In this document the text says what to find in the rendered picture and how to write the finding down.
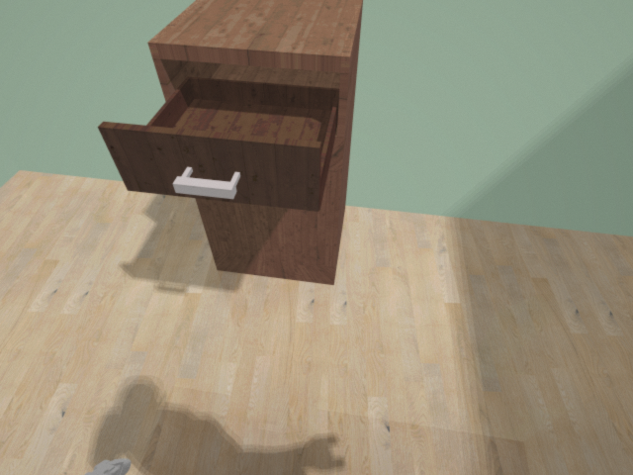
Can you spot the handle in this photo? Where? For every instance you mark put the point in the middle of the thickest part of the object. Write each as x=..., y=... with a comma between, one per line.
x=205, y=187

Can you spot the cabinet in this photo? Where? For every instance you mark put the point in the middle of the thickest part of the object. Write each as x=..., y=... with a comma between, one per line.
x=294, y=42

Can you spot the drawer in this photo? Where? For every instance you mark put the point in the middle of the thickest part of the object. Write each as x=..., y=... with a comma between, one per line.
x=279, y=137

